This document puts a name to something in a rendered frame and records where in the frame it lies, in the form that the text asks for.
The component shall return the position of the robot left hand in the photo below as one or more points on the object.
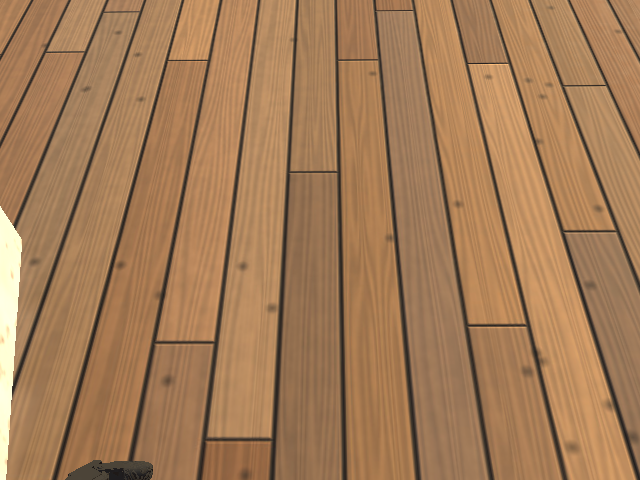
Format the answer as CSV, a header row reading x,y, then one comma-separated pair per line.
x,y
117,470

